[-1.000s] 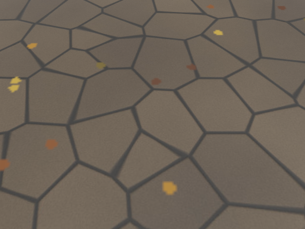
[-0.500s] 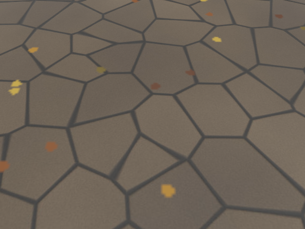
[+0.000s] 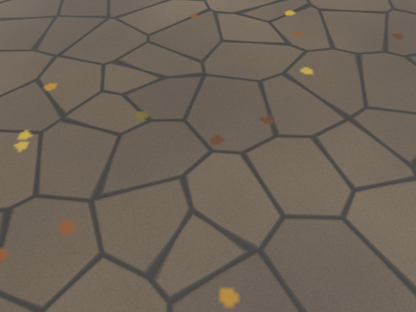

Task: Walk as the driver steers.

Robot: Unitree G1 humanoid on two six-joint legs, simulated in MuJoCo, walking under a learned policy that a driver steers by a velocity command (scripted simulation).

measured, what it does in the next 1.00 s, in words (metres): walks ahead: left foot, then right foot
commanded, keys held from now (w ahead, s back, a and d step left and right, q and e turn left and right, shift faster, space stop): w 0.66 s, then no key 0.34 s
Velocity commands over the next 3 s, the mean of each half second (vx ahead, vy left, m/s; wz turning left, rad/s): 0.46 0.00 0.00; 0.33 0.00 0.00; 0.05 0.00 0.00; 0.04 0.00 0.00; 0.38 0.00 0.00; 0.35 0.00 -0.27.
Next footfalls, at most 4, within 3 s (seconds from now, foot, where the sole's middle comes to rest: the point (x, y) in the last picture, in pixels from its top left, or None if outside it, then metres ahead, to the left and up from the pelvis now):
0.38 left None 0.39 0.16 -0.78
0.90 right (246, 269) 0.66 -0.06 -0.78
1.22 left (173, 291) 0.58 0.18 -0.78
2.60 left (182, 180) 1.05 0.18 -0.78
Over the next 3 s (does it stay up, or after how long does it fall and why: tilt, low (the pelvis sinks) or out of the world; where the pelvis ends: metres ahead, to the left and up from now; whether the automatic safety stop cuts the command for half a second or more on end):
stays up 1.04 0.09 0.00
